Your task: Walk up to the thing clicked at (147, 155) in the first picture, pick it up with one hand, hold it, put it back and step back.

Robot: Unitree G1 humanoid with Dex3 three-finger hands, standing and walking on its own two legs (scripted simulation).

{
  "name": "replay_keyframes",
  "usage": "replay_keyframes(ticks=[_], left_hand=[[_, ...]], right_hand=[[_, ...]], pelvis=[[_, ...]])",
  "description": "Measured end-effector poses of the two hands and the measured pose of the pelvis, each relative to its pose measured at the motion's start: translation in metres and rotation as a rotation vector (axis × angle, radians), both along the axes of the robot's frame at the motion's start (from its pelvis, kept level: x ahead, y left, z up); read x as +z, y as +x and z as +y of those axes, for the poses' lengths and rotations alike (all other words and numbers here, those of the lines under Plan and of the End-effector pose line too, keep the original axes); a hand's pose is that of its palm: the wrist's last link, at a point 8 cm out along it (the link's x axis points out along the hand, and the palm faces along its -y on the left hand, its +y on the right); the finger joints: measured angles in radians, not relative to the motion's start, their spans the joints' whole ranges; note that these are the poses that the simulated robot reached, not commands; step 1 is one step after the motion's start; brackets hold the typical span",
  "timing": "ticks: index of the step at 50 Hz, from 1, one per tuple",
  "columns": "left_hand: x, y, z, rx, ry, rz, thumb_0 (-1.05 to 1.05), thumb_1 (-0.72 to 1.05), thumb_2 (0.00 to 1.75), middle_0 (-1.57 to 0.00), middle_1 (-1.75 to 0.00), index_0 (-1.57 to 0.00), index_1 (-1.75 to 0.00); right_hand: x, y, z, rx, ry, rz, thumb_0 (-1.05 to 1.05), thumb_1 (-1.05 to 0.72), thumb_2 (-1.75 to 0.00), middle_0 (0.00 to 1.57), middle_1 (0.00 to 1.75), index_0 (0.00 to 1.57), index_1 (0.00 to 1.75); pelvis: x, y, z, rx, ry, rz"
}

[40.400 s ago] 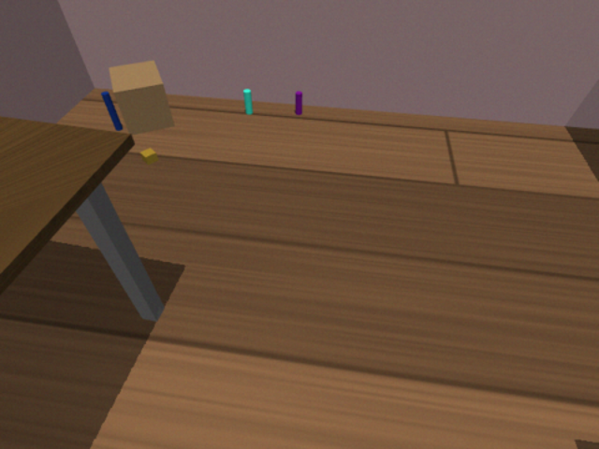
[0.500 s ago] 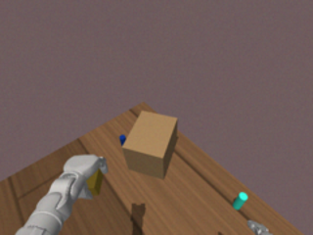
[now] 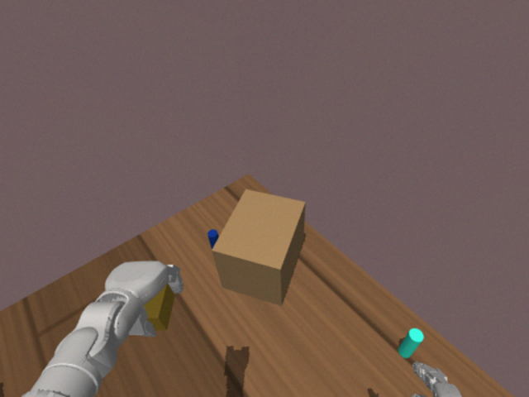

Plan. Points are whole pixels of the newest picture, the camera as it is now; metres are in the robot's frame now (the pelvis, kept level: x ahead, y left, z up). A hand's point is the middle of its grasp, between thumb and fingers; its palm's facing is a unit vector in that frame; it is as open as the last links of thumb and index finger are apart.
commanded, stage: hold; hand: left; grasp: from above
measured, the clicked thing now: (149, 306) +0.30 +0.23 -0.04
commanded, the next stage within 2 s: crouch in 0.44 s
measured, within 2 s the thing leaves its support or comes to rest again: neither
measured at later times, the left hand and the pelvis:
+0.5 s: hand (143, 299) +0.30 +0.23 -0.02, palm faces -0.44 -0.05 -0.90, open 9.3 cm; pelvis +0.01 +0.00 +0.00, yaw +0 degrees
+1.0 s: hand (158, 324) +0.31 +0.24 -0.14, palm faces -0.45 +0.02 -0.89, open 9.3 cm; pelvis -0.01 +0.00 -0.04, yaw +2 degrees
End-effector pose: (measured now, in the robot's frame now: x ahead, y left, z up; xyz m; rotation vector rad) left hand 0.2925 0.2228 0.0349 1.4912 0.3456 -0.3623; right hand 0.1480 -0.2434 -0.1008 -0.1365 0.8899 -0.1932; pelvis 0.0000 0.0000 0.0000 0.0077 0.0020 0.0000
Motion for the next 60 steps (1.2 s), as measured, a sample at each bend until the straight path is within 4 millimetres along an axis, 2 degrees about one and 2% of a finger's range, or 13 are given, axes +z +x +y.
replay_keyframes(ticks=[14,25,37,43,48,53,60], left_hand=[[-0.007,0.002,0.001,-0.008,-0.008,0.028,-0.02,0.10,0.49,-0.67,-0.61,-0.72,-0.55],[-0.002,0.015,0.010,0.028,0.004,-0.001,-0.02,0.10,0.49,-0.68,-0.61,-0.72,-0.55],[-0.024,0.011,0.009,0.011,-0.009,0.025,-0.02,0.09,0.50,-0.68,-0.61,-0.73,-0.55],[-0.055,0.011,0.012,0.014,0.026,0.014,-0.02,0.09,0.50,-0.69,-0.60,-0.73,-0.55],[-0.096,0.017,0.014,0.003,0.059,0.024,-0.02,0.08,0.50,-0.70,-0.59,-0.74,-0.54],[-0.147,0.030,0.016,-0.018,0.085,-0.005,-0.02,0.08,0.50,-0.70,-0.59,-0.74,-0.54],[-0.224,0.056,0.023,-0.006,0.111,-0.024,-0.02,0.08,0.50,-0.70,-0.59,-0.74,-0.54]], right_hand=[[0.004,0.010,0.003,0.008,-0.008,0.008,0.01,-0.91,-0.90,0.20,0.30,0.20,0.29],[0.002,0.007,0.002,-0.011,-0.003,0.038,0.01,-0.91,-0.90,0.20,0.30,0.20,0.29],[-0.002,0.001,-0.001,-0.018,-0.014,0.076,0.01,-0.90,-0.90,0.20,0.30,0.20,0.30],[-0.011,-0.008,-0.006,-0.007,-0.033,0.120,0.01,-0.90,-0.90,0.20,0.30,0.20,0.30],[-0.033,-0.026,-0.017,-0.003,-0.071,0.175,0.01,-0.90,-0.90,0.20,0.30,0.21,0.30],[-0.070,-0.054,-0.030,-0.016,-0.117,0.241,0.01,-0.91,-0.90,0.20,0.30,0.21,0.30],[-0.139,-0.105,-0.035,-0.052,-0.160,0.354,0.01,-0.91,-0.90,0.20,0.30,0.20,0.29]], pelvis=[[0.002,0.006,0.002,0.003,-0.002,0.002],[0.003,0.011,0.004,0.002,-0.004,0.007],[0.001,0.013,0.004,0.007,-0.004,0.028],[-0.009,0.006,0.002,0.019,-0.008,0.083],[-0.031,-0.003,0.002,0.028,-0.018,0.173],[-0.070,-0.016,0.003,0.031,-0.031,0.286],[-0.136,-0.034,0.008,0.029,-0.050,0.432]])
